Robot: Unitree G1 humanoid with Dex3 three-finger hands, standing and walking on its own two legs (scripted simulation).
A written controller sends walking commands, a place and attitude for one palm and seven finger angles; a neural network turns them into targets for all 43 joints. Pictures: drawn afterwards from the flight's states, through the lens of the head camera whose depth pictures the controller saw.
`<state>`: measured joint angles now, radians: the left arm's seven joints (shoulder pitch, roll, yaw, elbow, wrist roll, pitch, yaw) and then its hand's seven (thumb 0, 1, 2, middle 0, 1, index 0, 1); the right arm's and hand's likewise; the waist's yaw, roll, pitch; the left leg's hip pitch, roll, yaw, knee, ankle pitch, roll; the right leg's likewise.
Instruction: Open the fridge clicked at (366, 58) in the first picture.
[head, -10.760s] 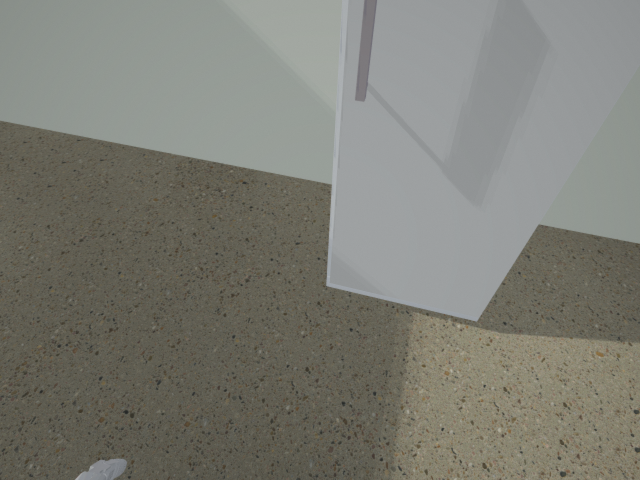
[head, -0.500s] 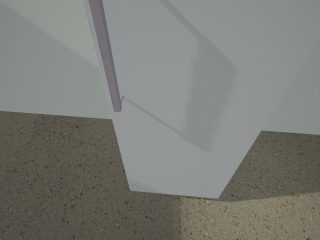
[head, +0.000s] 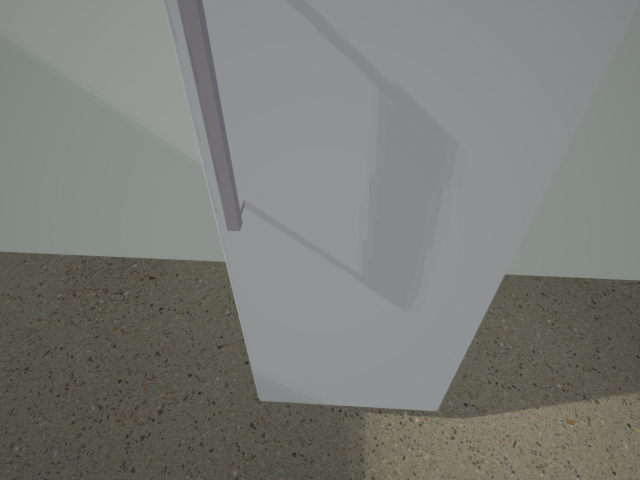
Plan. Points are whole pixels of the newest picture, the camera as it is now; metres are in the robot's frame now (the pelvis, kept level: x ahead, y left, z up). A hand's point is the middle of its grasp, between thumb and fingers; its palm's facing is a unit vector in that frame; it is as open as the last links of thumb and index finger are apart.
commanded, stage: come to a stop and stand still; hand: left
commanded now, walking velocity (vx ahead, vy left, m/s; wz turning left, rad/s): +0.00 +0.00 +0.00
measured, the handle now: (215, 98) +0.49 +0.15 +0.27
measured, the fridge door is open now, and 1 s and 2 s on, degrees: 0 0 0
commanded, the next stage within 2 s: look again from close up in 0.44 s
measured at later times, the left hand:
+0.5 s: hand out of the picture +0.04 +0.26 -0.15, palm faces -0.03 -0.94 -0.34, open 7.4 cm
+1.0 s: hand out of the picture +0.06 +0.25 -0.15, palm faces -0.03 -0.94 -0.33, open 7.4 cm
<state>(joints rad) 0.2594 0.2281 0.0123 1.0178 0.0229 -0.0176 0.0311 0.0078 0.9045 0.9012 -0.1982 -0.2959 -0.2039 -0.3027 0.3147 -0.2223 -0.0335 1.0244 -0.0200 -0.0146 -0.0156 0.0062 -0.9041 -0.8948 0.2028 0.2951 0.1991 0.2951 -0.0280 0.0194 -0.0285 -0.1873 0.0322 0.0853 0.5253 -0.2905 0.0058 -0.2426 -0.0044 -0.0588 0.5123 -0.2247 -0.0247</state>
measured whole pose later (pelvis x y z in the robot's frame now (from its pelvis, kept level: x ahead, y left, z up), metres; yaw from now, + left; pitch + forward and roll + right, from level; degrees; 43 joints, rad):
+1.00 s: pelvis -0.01 +0.01 +0.01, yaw +1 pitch -3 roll +0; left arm 0.16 0.31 -0.01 1.07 0.02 -0.01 0.01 0.01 0.90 0.90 -0.20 -0.30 -0.21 -0.30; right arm 0.16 -0.32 -0.01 1.10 -0.01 -0.01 0.01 0.01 -0.90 -0.89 0.21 0.30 0.20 0.30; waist -0.01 0.00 0.04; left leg -0.13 -0.01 0.08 0.36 -0.19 0.03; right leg -0.19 -0.03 -0.06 0.37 -0.14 0.00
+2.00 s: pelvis +0.00 +0.00 +0.01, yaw +1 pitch -2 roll +0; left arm 0.15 0.32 -0.01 1.10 0.02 -0.02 0.01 0.01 0.90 0.90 -0.20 -0.30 -0.21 -0.30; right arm 0.16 -0.33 0.00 1.13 -0.01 -0.01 0.01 0.01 -0.90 -0.89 0.20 0.30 0.20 0.30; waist -0.01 0.00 0.04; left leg -0.09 0.01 0.07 0.31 -0.18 0.01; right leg -0.14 -0.02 -0.07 0.31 -0.12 -0.01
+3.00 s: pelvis +0.02 +0.01 +0.02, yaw +1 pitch -2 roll +0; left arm 0.14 0.33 -0.01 1.11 0.02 -0.02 0.01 0.01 0.90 0.90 -0.20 -0.30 -0.21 -0.30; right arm 0.13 -0.33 0.01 1.12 -0.01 -0.02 0.00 0.01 -0.90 -0.89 0.21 0.30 0.20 0.30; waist 0.00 -0.01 0.04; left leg -0.06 0.00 0.07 0.27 -0.18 0.02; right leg -0.12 -0.02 -0.07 0.29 -0.14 0.00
